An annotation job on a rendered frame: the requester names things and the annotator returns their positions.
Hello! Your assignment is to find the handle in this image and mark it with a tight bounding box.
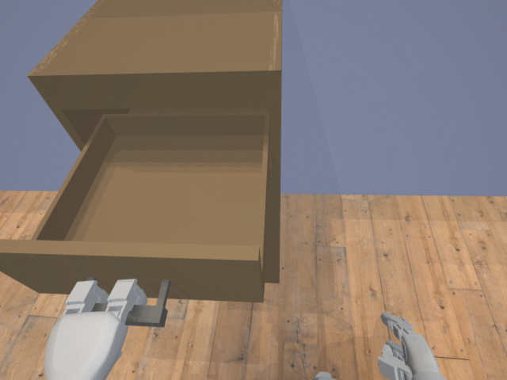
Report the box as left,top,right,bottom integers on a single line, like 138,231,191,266
73,277,171,327

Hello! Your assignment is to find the robot right hand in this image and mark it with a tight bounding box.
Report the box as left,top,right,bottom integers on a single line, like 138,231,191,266
377,313,440,380

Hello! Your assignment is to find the drawer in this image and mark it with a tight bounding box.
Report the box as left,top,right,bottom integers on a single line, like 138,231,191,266
0,112,271,302

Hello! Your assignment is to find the right robot shin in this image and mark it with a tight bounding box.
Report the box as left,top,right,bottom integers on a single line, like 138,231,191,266
315,372,332,378

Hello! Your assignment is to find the cabinet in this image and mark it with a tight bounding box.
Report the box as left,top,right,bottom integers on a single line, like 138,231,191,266
28,0,282,283

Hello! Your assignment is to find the robot left hand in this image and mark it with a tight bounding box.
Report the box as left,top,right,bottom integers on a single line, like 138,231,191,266
44,279,147,380

